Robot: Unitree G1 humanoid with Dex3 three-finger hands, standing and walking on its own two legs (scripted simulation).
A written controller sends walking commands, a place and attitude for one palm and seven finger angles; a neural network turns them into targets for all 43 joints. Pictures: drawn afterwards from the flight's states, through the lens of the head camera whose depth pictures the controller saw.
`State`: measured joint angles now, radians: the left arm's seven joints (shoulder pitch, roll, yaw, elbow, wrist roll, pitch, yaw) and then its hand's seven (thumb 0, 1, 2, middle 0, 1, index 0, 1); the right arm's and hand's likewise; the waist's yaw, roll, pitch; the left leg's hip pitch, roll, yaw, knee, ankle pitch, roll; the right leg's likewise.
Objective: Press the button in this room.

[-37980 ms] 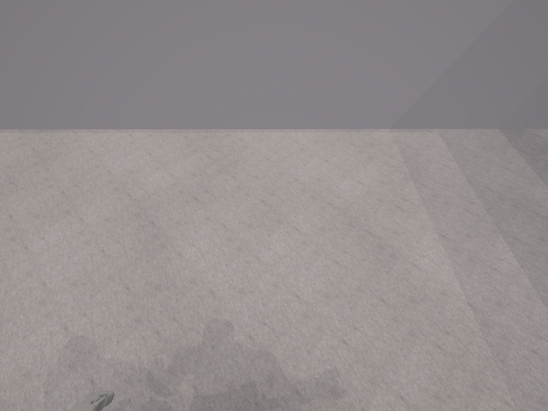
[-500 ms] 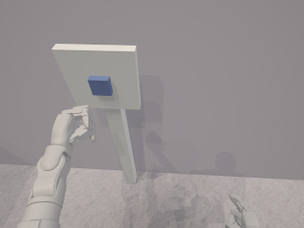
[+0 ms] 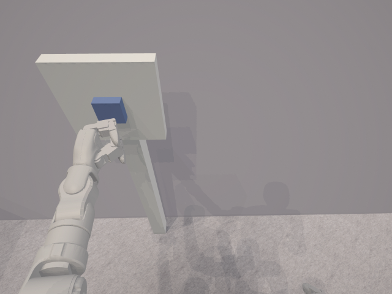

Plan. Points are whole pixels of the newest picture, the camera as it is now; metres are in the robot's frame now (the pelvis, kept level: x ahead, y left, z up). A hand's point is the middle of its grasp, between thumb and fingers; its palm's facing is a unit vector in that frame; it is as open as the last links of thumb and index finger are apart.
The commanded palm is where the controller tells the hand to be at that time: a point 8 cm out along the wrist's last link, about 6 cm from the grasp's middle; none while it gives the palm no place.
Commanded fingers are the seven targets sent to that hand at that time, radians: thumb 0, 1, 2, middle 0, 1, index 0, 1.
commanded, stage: aim a knuckle at the button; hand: left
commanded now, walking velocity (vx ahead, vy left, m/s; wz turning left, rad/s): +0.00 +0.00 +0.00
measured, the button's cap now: (110, 109) +0.47 +0.19 +0.13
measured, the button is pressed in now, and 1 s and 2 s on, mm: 0 0 9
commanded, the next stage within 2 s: press the button with the knuckle in 1.12 s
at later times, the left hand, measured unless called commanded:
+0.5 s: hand (117, 153) +0.37 +0.16 +0.10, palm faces +0.01 -1.00 -0.01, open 3.1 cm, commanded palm +0.35 +0.22 +0.10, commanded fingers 0.00 0.90 0.90 -1.30 -1.50 -1.30 -1.50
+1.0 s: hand (125, 149) +0.38 +0.15 +0.09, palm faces +0.01 -1.00 -0.01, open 3.1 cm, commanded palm +0.36 +0.21 +0.10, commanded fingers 0.00 0.90 0.90 -1.30 -1.50 -1.30 -1.50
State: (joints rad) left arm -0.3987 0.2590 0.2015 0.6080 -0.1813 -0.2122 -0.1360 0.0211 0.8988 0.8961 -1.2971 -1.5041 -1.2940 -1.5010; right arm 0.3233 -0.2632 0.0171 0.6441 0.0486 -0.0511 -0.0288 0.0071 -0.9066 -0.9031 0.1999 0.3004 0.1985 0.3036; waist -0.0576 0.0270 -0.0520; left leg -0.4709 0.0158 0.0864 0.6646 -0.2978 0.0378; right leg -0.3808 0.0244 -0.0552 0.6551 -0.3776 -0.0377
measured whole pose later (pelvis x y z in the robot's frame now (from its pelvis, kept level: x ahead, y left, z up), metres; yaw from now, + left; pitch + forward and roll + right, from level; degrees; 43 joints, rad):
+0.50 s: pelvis -0.01 +0.00 +0.00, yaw +2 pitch +4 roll -1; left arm -0.43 0.25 0.16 0.65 -0.20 -0.23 -0.16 0.02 0.90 0.90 -1.30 -1.50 -1.30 -1.50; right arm 0.25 -0.26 0.04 0.63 0.06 -0.04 -0.04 0.01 -0.91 -0.90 0.20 0.30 0.20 0.30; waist -0.03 0.03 -0.05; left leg -0.47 0.01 0.06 0.68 -0.28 0.03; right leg -0.37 0.02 -0.09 0.67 -0.37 -0.04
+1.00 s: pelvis +0.00 +0.00 +0.00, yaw +0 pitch +6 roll +0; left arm -0.38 0.22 0.18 0.58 -0.18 -0.26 -0.11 0.02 0.90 0.90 -1.30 -1.50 -1.29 -1.50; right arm 0.33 -0.26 0.02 0.63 0.05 -0.04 -0.02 0.01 -0.91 -0.90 0.20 0.30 0.20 0.30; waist -0.05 0.03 -0.06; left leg -0.48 0.02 0.09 0.68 -0.31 0.04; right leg -0.39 0.03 -0.05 0.67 -0.39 -0.04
